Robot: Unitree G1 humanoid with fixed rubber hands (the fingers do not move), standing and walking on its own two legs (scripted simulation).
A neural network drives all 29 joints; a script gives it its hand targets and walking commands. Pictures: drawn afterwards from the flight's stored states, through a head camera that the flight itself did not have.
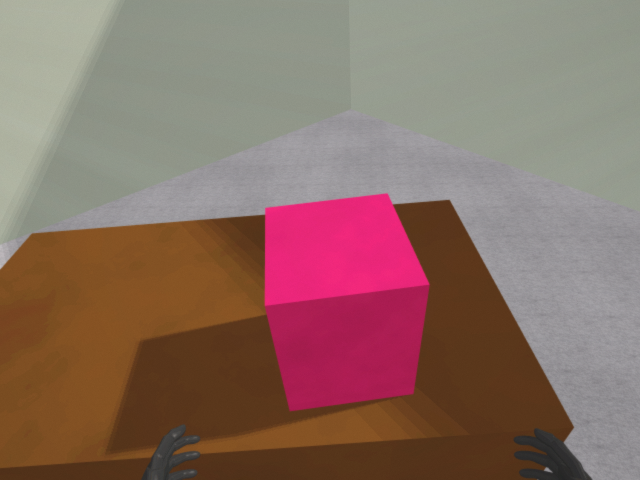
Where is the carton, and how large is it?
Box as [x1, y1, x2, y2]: [265, 193, 429, 410]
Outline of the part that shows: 387,193 265,208 265,308 290,410 413,393 429,284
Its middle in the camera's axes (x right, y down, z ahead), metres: +0.03 +0.10 +0.63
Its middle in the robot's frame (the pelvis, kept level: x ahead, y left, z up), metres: +0.42 -0.01 +0.01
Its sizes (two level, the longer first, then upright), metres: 0.210 0.200 0.250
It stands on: a pedestal, 0.65 m high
